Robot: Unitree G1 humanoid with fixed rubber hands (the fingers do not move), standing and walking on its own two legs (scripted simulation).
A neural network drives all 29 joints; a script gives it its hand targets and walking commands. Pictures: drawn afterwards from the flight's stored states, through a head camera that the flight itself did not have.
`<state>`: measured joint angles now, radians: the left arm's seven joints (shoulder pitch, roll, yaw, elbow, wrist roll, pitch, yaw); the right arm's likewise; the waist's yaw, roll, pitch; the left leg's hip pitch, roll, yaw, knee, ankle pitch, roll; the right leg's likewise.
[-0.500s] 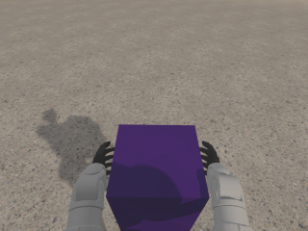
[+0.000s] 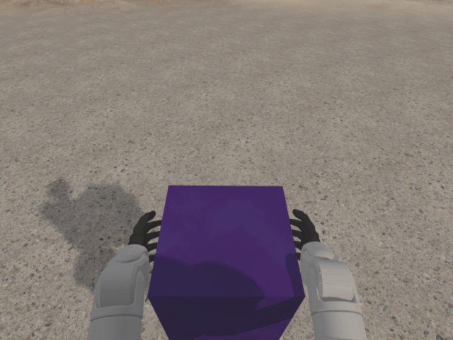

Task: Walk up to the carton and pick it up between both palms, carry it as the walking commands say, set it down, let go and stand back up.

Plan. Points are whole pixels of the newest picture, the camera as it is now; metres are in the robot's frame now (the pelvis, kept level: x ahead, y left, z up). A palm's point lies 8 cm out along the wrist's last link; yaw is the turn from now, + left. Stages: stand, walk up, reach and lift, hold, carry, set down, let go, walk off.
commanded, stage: carry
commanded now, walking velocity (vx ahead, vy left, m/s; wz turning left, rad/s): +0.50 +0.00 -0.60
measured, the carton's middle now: (224, 270) +0.27 +0.02 -0.01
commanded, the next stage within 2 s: none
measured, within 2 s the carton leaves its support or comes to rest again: neither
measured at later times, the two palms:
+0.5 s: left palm (211, 161) +0.51 +0.06 +0.08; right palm (341, 181) +0.44 -0.24 +0.08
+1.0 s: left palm (286, 116) +0.79 -0.17 +0.06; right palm (388, 143) +0.64 -0.43 +0.06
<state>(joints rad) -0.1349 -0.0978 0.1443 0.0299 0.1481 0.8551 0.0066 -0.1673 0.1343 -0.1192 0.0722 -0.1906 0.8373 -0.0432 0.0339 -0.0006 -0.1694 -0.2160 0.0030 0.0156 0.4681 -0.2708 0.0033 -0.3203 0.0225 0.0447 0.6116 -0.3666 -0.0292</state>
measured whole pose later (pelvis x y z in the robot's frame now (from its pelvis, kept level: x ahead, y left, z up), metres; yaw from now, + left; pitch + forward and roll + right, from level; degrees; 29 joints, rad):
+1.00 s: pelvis +0.49 -0.17 -0.02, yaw -31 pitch +3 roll -1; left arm -0.16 -0.14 0.10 -0.31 0.10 1.23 0.09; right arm -0.15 0.13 -0.14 -0.30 -0.10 1.20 -0.09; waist 0.03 0.01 -0.07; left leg -0.31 0.16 0.06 1.20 -0.43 -0.08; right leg -0.41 0.07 -0.19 0.56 -0.22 -0.13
